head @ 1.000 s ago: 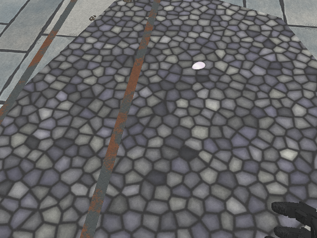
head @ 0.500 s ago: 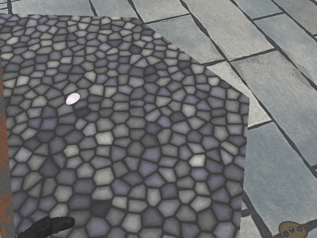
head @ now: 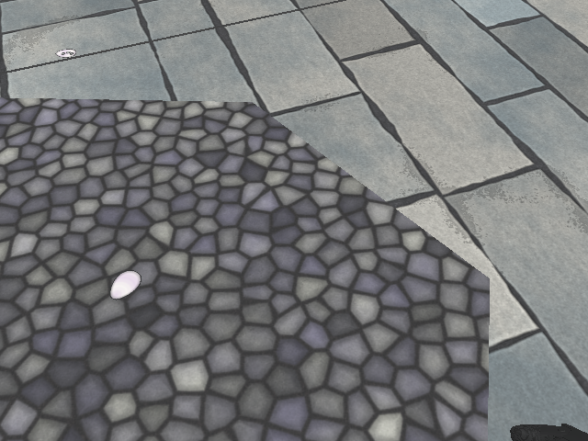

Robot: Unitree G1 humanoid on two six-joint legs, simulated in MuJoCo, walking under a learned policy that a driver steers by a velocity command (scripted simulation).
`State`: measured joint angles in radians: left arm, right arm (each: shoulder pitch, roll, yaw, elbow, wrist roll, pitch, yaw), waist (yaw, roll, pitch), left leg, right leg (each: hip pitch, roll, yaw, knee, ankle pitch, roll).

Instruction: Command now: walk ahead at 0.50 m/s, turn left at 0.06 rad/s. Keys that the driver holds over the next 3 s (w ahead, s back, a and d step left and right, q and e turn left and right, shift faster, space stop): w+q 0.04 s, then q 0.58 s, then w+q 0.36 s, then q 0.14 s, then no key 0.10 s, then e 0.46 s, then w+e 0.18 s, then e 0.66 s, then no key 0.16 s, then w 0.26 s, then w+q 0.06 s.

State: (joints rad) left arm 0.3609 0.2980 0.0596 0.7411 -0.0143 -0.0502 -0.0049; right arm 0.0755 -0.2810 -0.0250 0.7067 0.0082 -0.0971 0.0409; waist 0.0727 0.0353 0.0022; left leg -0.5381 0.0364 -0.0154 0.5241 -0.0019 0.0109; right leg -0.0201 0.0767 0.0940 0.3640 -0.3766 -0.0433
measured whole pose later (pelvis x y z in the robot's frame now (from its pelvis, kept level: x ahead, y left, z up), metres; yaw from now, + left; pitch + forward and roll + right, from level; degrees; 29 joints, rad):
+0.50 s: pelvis +0.19 +0.03 +0.01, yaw +15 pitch +3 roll +0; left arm 0.09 0.28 0.05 0.67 0.00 -0.04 0.01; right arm 0.26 -0.32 -0.07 0.73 0.02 0.03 -0.03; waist -0.05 -0.01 0.01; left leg -0.25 -0.12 -0.20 0.50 -0.27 0.05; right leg -0.45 0.04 0.12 0.57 -0.18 0.07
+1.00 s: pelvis +0.26 +0.09 +0.00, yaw +33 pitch +2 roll -1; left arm 0.24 0.33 0.09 0.75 -0.01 -0.03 -0.01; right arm 0.24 -0.30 -0.06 0.65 0.02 0.00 0.02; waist 0.02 -0.03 -0.02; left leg -0.32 0.00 0.03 0.59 -0.33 0.06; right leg -0.32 -0.09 -0.05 0.77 -0.45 0.02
